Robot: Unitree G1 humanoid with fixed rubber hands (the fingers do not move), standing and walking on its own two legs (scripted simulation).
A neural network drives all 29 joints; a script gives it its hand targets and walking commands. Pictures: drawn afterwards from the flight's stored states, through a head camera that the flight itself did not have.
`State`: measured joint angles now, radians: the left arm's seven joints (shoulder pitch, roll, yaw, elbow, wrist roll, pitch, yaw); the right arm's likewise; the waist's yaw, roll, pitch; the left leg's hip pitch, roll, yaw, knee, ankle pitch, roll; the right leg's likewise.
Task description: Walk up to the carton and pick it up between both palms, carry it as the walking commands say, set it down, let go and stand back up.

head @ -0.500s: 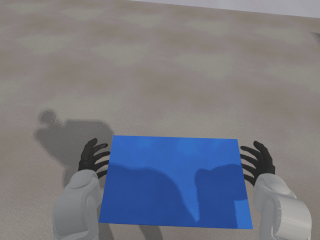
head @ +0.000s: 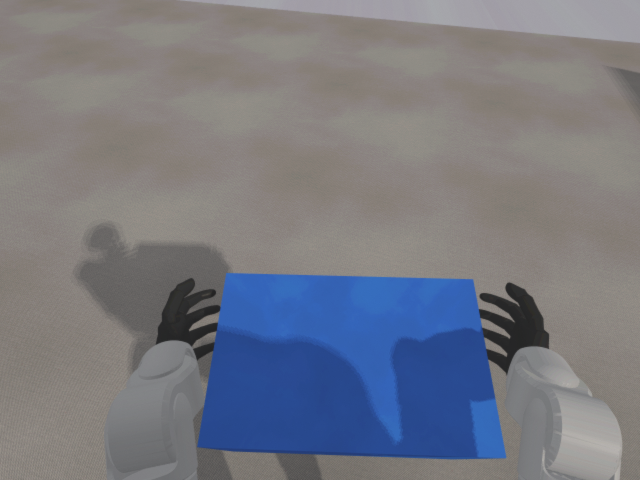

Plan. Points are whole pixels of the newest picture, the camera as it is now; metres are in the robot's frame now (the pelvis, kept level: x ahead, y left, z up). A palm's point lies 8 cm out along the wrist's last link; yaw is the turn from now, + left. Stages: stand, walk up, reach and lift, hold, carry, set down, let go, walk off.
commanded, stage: carry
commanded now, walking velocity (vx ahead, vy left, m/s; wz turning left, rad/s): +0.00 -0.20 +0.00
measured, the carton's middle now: (345, 371) +0.26 +0.00 +0.00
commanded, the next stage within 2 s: none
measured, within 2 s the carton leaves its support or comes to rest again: neither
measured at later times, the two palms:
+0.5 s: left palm (326, 385) +0.21 +0.03 +0.08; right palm out of the picture +0.21 -0.34 +0.09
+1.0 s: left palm (498, 424) +0.18 -0.14 +0.08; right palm out of the picture +0.18 -0.51 +0.09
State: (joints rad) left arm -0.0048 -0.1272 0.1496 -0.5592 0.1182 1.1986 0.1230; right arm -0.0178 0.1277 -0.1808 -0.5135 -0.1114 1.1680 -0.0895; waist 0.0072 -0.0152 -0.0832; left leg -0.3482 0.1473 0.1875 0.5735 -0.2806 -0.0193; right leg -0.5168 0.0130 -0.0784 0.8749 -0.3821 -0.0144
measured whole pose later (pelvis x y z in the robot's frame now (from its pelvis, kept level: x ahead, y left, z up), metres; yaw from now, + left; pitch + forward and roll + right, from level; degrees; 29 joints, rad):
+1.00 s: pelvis -0.06 -0.32 -0.01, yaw +0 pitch +4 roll +0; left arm -0.01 -0.13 0.15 -0.56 0.13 1.18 0.12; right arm -0.02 0.13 -0.17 -0.53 -0.10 1.17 -0.11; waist -0.01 -0.04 -0.09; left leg -0.36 0.10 0.20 0.62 -0.33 0.00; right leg -0.45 0.05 -0.16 0.62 -0.28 -0.07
